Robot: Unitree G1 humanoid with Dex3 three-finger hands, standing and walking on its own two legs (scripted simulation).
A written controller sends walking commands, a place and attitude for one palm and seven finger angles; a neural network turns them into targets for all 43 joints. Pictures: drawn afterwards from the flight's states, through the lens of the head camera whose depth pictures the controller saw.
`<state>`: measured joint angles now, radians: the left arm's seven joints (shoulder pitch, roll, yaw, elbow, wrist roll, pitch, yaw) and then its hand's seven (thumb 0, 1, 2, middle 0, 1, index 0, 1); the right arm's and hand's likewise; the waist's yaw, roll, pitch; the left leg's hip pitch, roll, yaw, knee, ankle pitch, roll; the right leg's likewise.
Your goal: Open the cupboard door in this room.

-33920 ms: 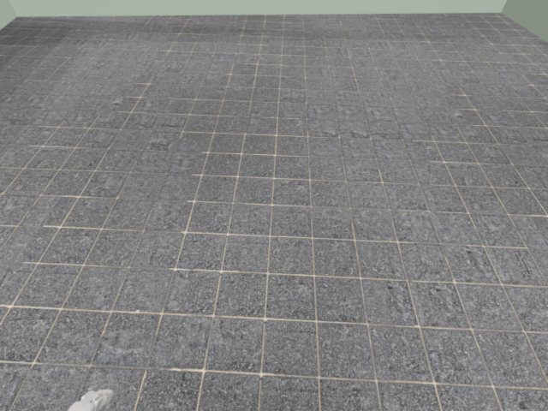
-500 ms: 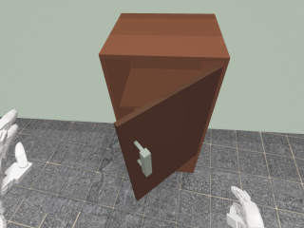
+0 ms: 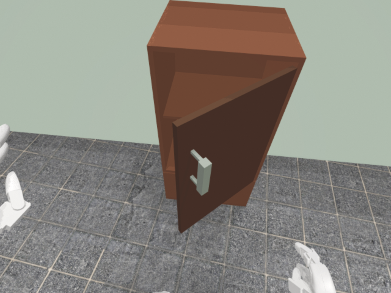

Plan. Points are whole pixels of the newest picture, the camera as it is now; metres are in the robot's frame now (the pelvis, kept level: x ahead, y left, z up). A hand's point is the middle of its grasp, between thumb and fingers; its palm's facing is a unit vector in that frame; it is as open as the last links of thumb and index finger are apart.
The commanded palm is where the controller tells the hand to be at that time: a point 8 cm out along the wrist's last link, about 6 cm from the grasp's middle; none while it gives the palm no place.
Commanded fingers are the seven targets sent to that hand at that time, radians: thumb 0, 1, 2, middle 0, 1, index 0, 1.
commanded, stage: step back with the hand held close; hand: left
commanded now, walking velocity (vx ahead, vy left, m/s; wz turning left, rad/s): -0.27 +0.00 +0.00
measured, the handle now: (198, 172) +0.42 +0.02 -0.04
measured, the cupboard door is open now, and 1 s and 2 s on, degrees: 43 43 43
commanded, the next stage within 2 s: stop stepping back and stand still in 0.36 s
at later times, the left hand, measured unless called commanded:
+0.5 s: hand out of the picture +0.09 +0.27 +0.18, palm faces +0.42 -0.80 -0.43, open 7.4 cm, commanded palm +0.02 +0.30 +0.19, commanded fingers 0.00 0.90 0.90 -0.20 -0.30 -0.20 -0.30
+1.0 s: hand out of the picture +0.01 +0.22 +0.16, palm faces +0.45 -0.81 -0.37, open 7.4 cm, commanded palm -0.06 +0.26 +0.19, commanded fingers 0.00 0.90 0.90 -0.20 -0.30 -0.20 -0.30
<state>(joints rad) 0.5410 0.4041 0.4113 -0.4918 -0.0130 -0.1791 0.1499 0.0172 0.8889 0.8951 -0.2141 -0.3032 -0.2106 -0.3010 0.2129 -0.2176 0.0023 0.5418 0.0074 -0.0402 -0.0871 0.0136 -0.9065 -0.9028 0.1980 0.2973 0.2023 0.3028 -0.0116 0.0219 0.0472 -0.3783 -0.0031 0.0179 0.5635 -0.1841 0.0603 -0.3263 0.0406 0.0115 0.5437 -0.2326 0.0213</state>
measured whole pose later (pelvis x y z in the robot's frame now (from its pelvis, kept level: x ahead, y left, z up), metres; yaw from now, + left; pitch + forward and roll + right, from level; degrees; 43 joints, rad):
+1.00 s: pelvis -0.22 -0.03 -0.01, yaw -3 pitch -1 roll +3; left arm 0.45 0.36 0.41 -0.32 -0.04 -0.19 0.18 0.01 0.89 0.90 -0.21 -0.30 -0.21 -0.30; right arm 0.32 -0.26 -0.03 0.71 0.01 -0.11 -0.09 0.02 -0.91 -0.90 0.20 0.30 0.20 0.30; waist -0.04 -0.03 -0.07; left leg -0.28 0.00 0.11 0.59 -0.29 0.01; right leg -0.15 0.01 -0.01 0.67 -0.48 -0.04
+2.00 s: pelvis -0.28 -0.06 +0.01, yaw +0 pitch -3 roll +0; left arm 0.29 0.18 0.02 1.10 0.00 0.02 0.03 0.00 0.92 0.90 -0.20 -0.30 -0.20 -0.30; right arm 0.30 -0.16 0.00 1.10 -0.02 0.03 -0.03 0.01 -0.91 -0.90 0.19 0.30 0.20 0.30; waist -0.01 0.03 0.06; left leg -0.20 0.00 -0.01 0.43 -0.18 0.00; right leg -0.17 0.07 -0.02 0.40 -0.19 -0.07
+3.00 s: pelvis -0.26 -0.05 +0.01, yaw +0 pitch -1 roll +0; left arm 0.23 0.17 0.02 1.14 0.01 -0.01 0.03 0.01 0.91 0.90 -0.20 -0.30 -0.20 -0.30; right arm 0.23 -0.17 -0.01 1.14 -0.02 -0.01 -0.03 0.00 -0.91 -0.90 0.20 0.30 0.20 0.30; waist -0.01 0.01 0.05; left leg -0.16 -0.02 0.02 0.38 -0.19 0.02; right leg -0.15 0.04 0.00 0.39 -0.21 -0.04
